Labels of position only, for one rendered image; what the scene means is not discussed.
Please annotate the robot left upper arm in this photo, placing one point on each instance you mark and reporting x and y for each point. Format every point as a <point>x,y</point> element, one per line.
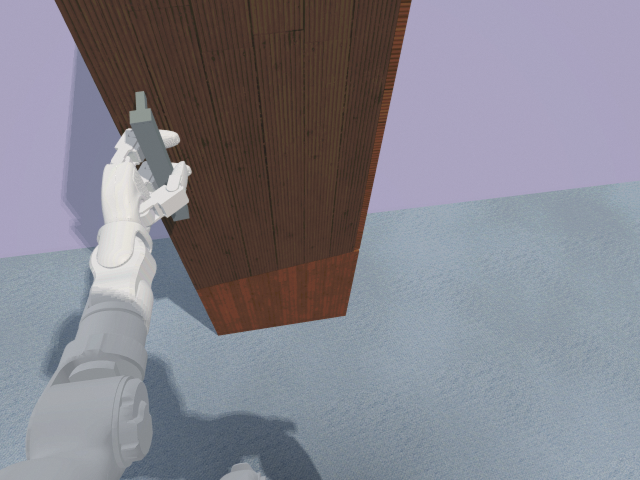
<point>87,430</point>

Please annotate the left robot forearm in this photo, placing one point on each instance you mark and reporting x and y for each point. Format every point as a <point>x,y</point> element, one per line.
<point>111,337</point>

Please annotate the cupboard door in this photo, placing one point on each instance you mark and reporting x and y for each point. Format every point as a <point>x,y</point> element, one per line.
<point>276,104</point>

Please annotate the robot left hand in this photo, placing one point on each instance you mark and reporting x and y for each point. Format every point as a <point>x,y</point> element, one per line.
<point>124,189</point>

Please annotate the handle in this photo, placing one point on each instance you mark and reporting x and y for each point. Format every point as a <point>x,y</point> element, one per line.
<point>149,138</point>

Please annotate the robot left shin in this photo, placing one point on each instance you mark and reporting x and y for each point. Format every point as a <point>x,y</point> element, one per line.
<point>241,466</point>

